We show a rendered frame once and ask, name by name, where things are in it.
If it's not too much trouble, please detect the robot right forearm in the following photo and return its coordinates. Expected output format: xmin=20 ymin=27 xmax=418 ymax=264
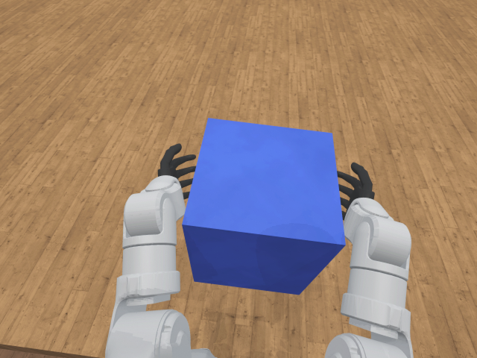
xmin=341 ymin=198 xmax=414 ymax=358

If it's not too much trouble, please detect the robot right upper arm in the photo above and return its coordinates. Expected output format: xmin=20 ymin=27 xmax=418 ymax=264
xmin=325 ymin=333 xmax=407 ymax=358

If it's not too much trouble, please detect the left robot hand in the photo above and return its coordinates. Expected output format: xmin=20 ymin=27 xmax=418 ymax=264
xmin=158 ymin=143 xmax=196 ymax=199

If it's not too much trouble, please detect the right robot hand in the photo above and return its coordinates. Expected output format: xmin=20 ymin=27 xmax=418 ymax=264
xmin=337 ymin=163 xmax=375 ymax=220

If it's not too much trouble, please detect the carton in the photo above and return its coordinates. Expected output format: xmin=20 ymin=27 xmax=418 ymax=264
xmin=182 ymin=118 xmax=346 ymax=295

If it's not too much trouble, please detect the robot left upper arm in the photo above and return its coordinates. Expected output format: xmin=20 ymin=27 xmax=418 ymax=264
xmin=106 ymin=310 xmax=192 ymax=358

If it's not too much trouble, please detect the robot left forearm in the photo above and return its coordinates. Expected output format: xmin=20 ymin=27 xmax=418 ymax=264
xmin=105 ymin=175 xmax=186 ymax=358

